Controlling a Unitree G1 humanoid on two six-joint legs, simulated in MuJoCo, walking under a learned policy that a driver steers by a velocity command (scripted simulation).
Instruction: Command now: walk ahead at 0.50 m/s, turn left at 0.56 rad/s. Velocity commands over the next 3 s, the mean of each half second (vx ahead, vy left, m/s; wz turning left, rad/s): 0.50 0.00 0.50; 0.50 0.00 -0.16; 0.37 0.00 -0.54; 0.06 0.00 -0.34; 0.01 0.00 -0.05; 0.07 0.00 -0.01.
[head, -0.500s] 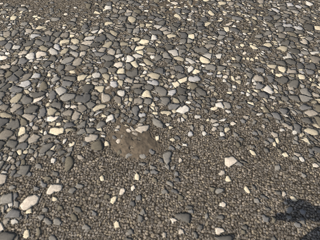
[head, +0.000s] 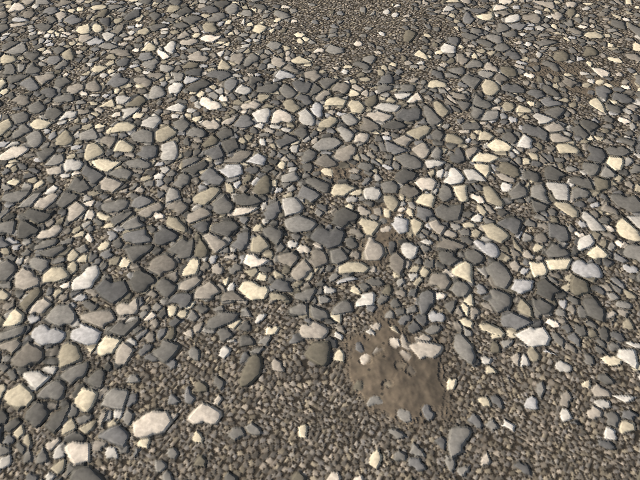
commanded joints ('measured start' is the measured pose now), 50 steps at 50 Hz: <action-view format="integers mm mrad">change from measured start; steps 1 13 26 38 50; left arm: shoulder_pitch -62 -131 -296 83 -21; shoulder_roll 166 158 67 281 180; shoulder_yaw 36 12 -11 55 30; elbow -70 -186 -211 -169 -203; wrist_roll -8 -58 -10 -9 -28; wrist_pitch -7 -40 -6 -8 20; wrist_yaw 10 -8 -18 -46 -2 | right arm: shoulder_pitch -71 244 171 283 -31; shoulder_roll -7 -200 -123 -70 -47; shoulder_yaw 10 -63 -23 6 19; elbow -86 -86 -43 -25 -126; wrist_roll -3 -11 -14 -45 -43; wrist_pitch -12 -29 -53 -37 -75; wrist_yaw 22 20 -23 -36 -25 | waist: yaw -7 -191 -131 13 -41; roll -85 66 17 -170 -103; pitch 36 -284 -6 -363 -28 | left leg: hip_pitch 10 1032 501 304 107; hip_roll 7 206 0 -86 -59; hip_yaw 33 -685 -112 43 -10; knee -126 -605 -704 204 -127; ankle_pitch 98 -267 104 280 14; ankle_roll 8 376 208 32 -71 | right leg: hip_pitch -16 -816 -545 288 -226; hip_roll -281 -39 -98 -257 -125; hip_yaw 73 276 208 588 453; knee -117 1161 392 282 -45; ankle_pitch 265 -324 362 187 222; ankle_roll -146 24 61 -288 -234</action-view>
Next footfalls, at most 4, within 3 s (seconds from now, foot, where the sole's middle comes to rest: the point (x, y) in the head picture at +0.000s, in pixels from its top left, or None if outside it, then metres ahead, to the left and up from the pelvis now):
0.20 left None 0.27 0.15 -0.78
0.74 right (343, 415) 0.62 0.03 -0.78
1.22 left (247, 317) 0.85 0.27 -0.78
1.68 right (359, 303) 0.91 0.00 -0.78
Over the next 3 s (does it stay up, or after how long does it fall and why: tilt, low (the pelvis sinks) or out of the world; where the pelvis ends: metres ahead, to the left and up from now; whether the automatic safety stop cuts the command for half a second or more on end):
stays up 0.93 0.13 -0.01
